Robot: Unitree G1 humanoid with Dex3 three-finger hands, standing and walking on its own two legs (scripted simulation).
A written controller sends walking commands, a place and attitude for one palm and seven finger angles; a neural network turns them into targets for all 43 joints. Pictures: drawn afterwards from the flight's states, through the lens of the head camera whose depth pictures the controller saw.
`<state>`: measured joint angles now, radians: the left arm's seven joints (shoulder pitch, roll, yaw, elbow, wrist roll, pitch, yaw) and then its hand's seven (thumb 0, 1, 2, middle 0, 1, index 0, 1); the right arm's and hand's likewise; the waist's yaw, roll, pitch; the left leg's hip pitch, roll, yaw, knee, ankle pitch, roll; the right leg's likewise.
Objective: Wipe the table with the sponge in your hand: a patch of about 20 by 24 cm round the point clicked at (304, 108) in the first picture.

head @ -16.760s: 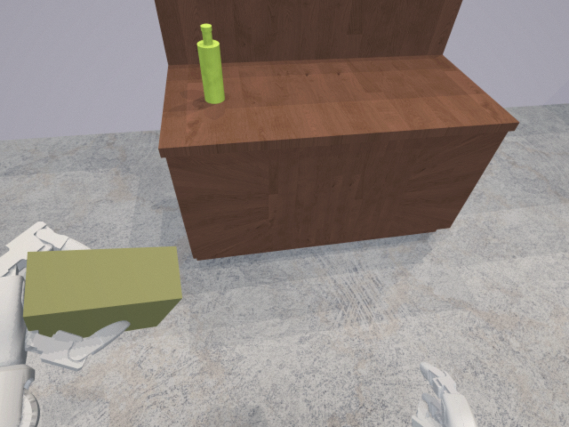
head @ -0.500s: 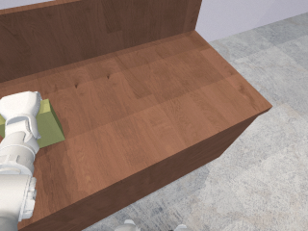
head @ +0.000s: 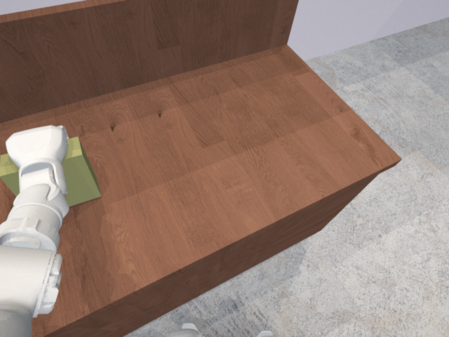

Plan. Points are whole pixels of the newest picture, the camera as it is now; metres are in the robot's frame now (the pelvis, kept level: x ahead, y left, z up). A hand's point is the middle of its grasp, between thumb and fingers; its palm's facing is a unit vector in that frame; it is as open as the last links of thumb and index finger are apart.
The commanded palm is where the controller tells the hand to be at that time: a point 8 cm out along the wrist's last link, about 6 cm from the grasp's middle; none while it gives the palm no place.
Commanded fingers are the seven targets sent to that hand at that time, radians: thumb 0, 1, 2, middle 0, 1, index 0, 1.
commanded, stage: slide across to the middle lane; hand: left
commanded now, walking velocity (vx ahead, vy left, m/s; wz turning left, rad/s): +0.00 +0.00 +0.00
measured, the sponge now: (60, 184) +0.40 +0.35 -0.04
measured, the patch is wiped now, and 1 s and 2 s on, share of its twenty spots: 0.45 0.65 0.70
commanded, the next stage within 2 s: wipe back along the middle lane in 0.38 s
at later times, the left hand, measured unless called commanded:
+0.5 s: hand (83, 158) +0.44 +0.29 +0.01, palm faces -0.14 +0.01 -0.99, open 10.1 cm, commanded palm +0.42 +0.26 +0.05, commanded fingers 0.00 0.10 1.30 -1.20 -1.60 -1.20 -1.60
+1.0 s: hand (91, 169) +0.41 +0.27 +0.00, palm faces -0.09 +0.01 -1.00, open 10.0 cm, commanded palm +0.38 +0.24 +0.03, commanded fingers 0.00 0.10 1.30 -1.20 -1.60 -1.20 -1.60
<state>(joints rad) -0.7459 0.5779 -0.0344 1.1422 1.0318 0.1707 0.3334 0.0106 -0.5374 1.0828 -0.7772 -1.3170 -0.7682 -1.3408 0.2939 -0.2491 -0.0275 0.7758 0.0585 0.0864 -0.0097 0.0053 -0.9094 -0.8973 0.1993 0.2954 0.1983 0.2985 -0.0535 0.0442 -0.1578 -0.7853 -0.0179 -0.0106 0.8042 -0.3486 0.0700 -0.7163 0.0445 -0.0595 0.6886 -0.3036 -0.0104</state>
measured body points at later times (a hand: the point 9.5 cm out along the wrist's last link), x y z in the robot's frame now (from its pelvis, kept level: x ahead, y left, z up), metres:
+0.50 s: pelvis +0.02 -0.01 +0.01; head +0.10 +0.00 +0.45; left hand +0.44 +0.29 +0.06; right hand +0.11 -0.27 -0.12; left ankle +0.01 +0.07 -0.70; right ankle +0.01 -0.12 -0.70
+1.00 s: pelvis +0.02 -0.01 +0.01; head +0.07 +0.00 +0.46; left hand +0.41 +0.27 +0.06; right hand +0.11 -0.26 -0.12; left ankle +0.01 +0.07 -0.70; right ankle +0.01 -0.12 -0.70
